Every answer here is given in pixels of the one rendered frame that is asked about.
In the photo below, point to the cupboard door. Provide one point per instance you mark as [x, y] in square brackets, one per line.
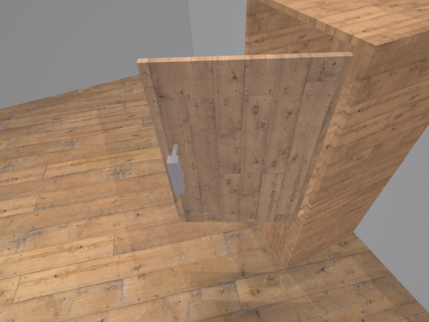
[249, 129]

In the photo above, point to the handle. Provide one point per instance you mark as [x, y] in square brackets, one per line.
[175, 172]

